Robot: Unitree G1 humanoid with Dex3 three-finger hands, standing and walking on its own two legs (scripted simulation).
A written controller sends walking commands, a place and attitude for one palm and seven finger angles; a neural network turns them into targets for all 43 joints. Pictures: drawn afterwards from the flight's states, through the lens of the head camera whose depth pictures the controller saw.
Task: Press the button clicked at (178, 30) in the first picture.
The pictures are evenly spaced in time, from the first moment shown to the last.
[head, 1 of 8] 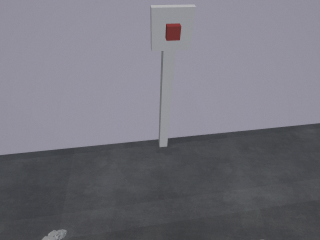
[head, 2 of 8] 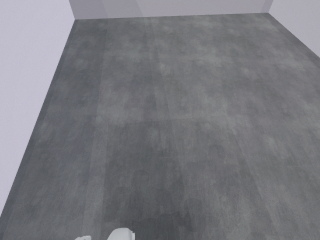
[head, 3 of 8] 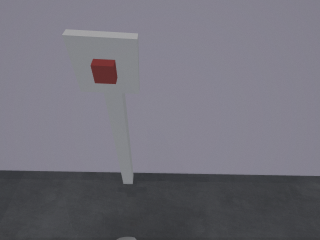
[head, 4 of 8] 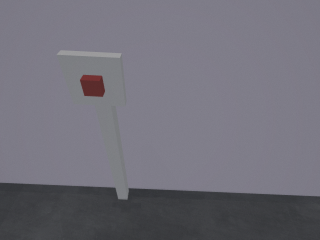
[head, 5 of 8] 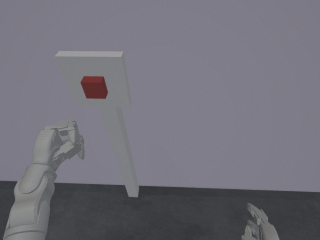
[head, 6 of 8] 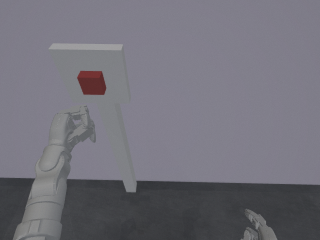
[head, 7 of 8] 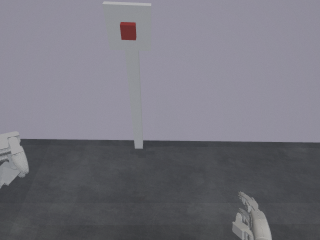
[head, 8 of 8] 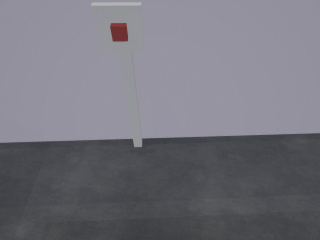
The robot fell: no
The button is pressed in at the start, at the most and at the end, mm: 0 9 0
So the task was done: yes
